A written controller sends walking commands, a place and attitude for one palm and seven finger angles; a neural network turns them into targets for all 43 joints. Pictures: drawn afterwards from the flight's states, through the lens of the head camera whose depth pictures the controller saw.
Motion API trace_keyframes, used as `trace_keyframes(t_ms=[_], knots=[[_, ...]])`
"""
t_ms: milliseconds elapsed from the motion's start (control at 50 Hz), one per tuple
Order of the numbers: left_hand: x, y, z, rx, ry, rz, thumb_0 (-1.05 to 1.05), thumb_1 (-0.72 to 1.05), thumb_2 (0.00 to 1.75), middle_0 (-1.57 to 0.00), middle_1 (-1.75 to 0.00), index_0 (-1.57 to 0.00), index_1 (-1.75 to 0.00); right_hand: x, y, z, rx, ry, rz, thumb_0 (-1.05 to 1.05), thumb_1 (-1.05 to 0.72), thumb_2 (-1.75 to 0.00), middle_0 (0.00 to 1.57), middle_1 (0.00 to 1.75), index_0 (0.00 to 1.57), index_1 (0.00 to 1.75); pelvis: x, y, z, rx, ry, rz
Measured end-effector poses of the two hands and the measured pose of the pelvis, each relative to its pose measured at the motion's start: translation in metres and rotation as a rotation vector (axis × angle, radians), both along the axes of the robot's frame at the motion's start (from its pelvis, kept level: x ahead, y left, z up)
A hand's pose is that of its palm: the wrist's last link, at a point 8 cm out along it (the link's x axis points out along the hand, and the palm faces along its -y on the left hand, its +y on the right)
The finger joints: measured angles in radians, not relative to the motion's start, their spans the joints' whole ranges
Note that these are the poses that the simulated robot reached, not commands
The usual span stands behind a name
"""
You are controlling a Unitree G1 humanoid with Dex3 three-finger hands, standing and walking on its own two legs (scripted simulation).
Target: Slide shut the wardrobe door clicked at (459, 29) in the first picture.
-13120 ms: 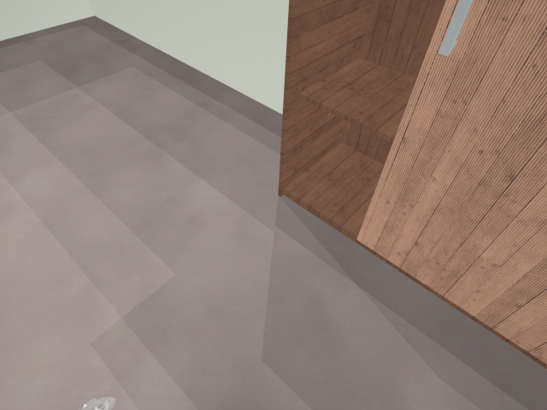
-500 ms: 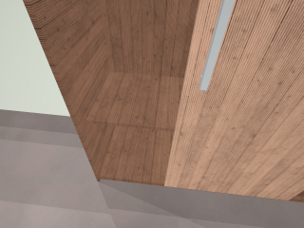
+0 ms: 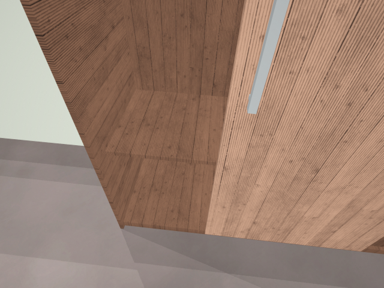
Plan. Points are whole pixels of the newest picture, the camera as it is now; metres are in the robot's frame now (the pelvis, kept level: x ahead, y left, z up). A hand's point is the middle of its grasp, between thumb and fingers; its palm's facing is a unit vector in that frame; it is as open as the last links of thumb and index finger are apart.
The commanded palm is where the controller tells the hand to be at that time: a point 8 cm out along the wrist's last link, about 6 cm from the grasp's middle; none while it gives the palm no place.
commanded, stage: look again from close up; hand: right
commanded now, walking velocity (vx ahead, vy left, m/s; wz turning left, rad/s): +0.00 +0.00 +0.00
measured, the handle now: (265, 50) +0.51 -0.11 +0.27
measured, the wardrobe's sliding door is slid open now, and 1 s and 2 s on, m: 0.44 0.44 0.44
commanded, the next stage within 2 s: none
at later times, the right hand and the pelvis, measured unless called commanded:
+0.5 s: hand out of the picture -0.01 -0.15 -0.17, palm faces +0.04 +0.99 -0.16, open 7.3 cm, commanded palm none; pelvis +0.01 +0.00 +0.00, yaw +0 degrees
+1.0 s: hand out of the picture +0.00 -0.14 -0.17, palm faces +0.04 +0.98 -0.17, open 7.3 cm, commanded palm none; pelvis +0.03 +0.01 +0.00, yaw +0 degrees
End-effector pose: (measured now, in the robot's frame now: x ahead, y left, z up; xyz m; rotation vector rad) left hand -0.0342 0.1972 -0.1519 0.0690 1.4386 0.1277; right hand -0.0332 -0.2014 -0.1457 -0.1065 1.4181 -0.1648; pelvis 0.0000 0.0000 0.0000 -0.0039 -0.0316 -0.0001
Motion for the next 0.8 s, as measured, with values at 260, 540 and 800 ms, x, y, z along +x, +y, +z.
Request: trace_keyframes(t_ms=[260, 540, 800], knots=[[0.001, -0.002, 0.001, 0.004, 0.018, 0.003, 0.0, 0.91, 0.9, -0.2, -0.3, -0.2, -0.3, 0.005, -0.001, 0.0, 0.005, 0.015, 0.004, 0.0, -0.91, -0.9, 0.2, 0.3, 0.2, 0.3, 0.005, -0.003, 0.0, -0.001, 0.01, 0.004], [0.017, -0.001, 0.001, 0.005, 0.0, -0.002, 0.0, 0.91, 0.9, -0.2, -0.3, -0.2, -0.3, 0.018, 0.002, 0.0, 0.009, 0.007, 0.007, 0.0, -0.91, -0.9, 0.2, 0.3, 0.2, 0.3, 0.015, -0.002, 0.001, -0.001, 0.007, 0.006], [0.028, 0.003, 0.0, 0.003, -0.007, -0.009, 0.0, 0.91, 0.9, -0.2, -0.3, -0.2, -0.3, 0.025, 0.006, 0.001, 0.007, 0.007, 0.006, 0.0, -0.91, -0.9, 0.2, 0.3, 0.2, 0.3, 0.023, 0.003, 0.001, -0.001, 0.009, 0.006]])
